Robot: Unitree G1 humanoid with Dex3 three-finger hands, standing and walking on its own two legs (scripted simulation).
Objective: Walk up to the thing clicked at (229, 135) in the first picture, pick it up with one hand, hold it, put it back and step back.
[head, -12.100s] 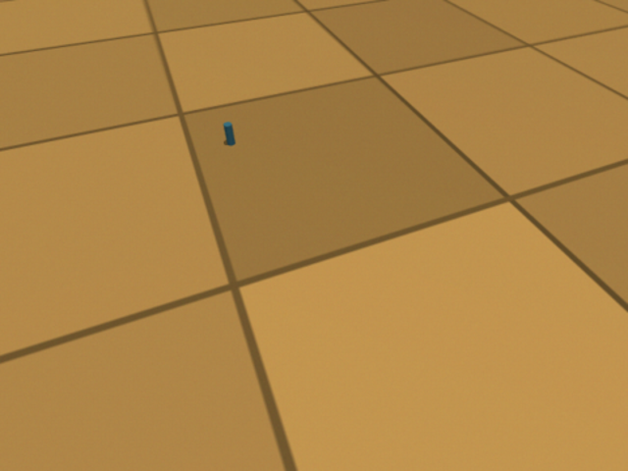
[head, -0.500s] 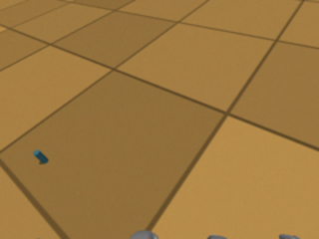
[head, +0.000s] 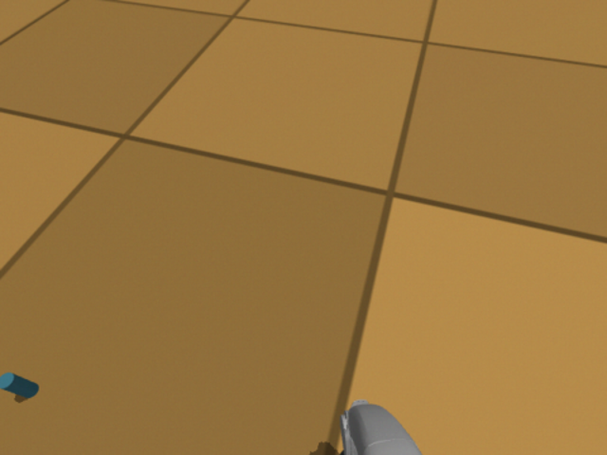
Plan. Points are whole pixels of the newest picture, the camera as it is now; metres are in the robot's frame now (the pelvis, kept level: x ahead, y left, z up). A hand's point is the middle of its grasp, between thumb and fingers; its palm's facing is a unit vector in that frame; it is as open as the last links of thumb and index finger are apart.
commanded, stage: walk up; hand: left
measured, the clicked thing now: (19, 385) +0.48 +0.83 -0.69
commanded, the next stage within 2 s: none
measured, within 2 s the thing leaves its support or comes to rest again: neither
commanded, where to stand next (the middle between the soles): +0.04 +0.84 m, yaw -33 degrees
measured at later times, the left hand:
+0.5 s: hand out of the picture +0.16 +0.59 -0.15, palm faces -0.13 -0.76 -0.63, open 7.4 cm
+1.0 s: hand out of the picture +0.14 +0.76 -0.12, palm faces -0.25 -0.75 -0.61, open 7.4 cm
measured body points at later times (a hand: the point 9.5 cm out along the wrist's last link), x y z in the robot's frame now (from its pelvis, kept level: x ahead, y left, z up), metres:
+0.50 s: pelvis +0.01 +0.27 -0.05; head +0.04 +0.25 +0.40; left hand +0.17 +0.63 -0.12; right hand +0.08 -0.09 -0.13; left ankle +0.05 +0.42 -0.72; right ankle +0.08 +0.01 -0.69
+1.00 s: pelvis -0.01 +0.48 -0.03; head +0.01 +0.42 +0.41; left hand +0.16 +0.80 -0.09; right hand +0.01 +0.13 -0.15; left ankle +0.05 +0.66 -0.65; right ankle +0.06 +0.28 -0.72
